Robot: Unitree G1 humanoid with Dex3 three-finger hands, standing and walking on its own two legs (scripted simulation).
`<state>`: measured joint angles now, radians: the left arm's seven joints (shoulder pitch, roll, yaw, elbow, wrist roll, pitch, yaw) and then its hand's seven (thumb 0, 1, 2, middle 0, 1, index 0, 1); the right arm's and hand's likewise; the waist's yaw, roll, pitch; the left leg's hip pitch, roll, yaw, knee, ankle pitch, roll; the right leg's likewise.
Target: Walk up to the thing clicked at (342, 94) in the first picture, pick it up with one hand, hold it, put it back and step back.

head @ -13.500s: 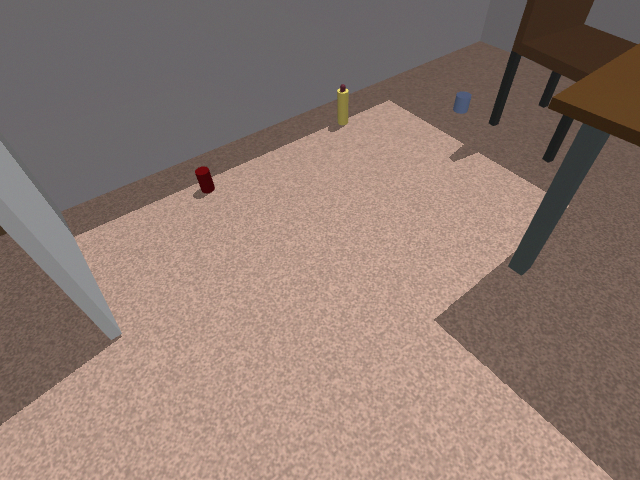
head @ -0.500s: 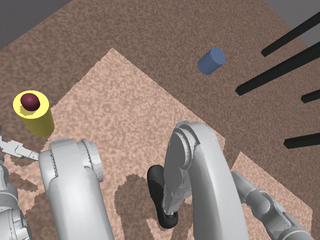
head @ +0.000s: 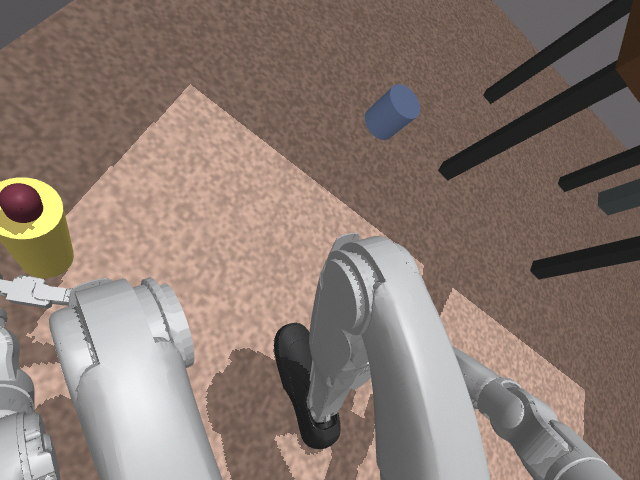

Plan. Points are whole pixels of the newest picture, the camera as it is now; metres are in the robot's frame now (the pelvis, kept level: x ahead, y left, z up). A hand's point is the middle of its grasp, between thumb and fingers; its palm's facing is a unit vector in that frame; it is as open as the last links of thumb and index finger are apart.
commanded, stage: close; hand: left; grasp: from the side
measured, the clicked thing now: (35, 231) +0.41 +0.24 -0.17
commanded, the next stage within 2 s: settle in 0.58 s
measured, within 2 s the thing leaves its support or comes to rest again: leaves its support in 1.02 s
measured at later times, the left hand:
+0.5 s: hand (39, 234) +0.41 +0.24 -0.16, palm faces +0.19 -0.98 +0.00, open 9.1 cm
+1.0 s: hand (36, 236) +0.40 +0.24 -0.16, palm faces +0.18 -0.98 -0.02, open 8.8 cm
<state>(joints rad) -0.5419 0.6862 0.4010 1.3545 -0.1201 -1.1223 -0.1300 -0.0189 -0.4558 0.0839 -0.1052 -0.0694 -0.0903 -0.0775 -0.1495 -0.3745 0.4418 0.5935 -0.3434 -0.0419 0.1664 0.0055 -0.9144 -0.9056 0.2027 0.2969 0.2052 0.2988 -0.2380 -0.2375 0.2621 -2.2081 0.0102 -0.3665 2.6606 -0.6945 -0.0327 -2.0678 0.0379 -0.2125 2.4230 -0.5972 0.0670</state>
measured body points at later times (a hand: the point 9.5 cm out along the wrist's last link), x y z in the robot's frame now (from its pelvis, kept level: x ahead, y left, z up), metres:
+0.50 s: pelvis +0.00 +0.00 +0.00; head +0.21 +0.18 +0.35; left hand +0.39 +0.29 -0.16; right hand +0.18 -0.24 -0.03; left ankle +0.09 +0.13 -0.25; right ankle +0.14 -0.13 -0.25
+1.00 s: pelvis +0.00 +0.00 +0.01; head +0.22 +0.18 +0.35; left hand +0.39 +0.29 -0.15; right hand +0.18 -0.24 -0.03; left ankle +0.09 +0.13 -0.25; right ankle +0.14 -0.13 -0.25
